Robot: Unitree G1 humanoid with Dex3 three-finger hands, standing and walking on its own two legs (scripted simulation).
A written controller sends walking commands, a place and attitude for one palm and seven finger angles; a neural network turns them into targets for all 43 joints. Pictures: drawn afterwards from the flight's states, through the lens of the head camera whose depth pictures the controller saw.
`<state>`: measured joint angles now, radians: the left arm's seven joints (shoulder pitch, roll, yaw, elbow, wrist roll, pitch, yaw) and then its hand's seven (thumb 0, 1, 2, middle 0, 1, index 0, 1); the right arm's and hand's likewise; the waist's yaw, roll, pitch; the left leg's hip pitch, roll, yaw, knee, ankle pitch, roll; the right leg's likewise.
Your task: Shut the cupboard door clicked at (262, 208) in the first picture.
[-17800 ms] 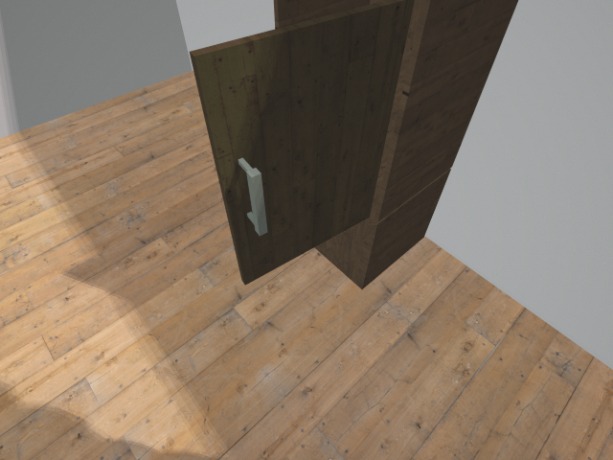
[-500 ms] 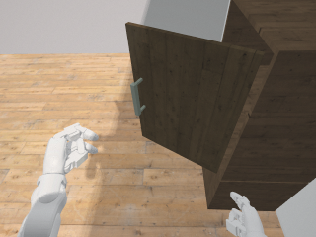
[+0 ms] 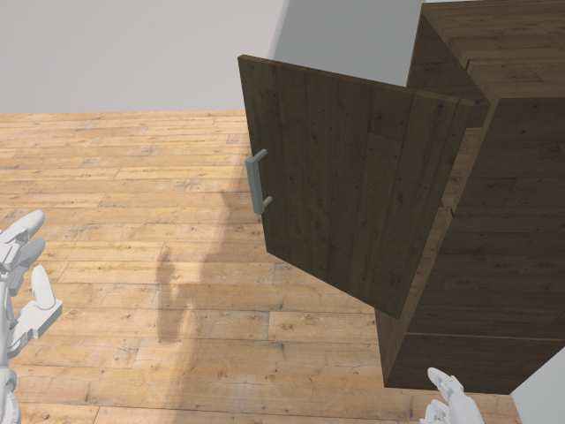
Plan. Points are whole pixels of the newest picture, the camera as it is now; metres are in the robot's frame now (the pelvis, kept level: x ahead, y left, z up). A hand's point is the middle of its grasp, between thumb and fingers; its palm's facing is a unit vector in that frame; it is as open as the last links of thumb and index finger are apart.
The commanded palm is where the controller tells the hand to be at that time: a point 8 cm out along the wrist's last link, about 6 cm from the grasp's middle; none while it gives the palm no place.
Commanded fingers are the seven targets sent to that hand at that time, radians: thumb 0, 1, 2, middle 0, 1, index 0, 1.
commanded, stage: draw the hand back to the body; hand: left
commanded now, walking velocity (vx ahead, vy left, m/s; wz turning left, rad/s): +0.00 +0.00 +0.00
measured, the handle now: (260, 182) +0.64 +0.15 -0.04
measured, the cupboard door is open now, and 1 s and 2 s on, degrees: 60 60 60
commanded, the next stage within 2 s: step back with the hand held close in 0.24 s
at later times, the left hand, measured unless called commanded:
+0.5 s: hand (67, 306) +0.19 +0.27 +0.15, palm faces +0.44 -0.77 -0.46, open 7.4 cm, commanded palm +0.13 +0.30 +0.17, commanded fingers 0.00 0.90 0.90 -0.20 -0.30 -0.20 -0.30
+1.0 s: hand (25, 346) +0.14 +0.29 +0.15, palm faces +0.43 -0.76 -0.48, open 7.4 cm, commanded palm +0.08 +0.32 +0.17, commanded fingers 0.00 0.90 0.90 -0.20 -0.30 -0.20 -0.30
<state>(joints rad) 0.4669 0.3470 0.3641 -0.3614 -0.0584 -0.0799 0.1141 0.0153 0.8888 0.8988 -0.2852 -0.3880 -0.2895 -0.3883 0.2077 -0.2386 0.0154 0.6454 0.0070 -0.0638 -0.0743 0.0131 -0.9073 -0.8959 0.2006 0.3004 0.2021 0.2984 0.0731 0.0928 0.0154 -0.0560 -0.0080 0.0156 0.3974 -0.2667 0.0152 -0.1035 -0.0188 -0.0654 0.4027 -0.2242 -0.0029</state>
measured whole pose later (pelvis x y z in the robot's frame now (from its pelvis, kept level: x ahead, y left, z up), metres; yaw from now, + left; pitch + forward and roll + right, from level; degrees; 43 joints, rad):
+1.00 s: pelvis -0.07 +0.02 -0.02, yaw -1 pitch +1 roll -1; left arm 0.53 0.40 0.44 -0.47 -0.03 -0.19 0.14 0.01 0.88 0.90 -0.21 -0.30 -0.22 -0.30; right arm 0.20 -0.22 0.01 0.54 0.02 0.01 -0.08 0.01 -0.90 -0.90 0.20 0.30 0.20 0.30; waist 0.00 0.01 0.00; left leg -0.38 -0.02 0.04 0.65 -0.29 0.06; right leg -0.41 -0.04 -0.04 0.59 -0.20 0.02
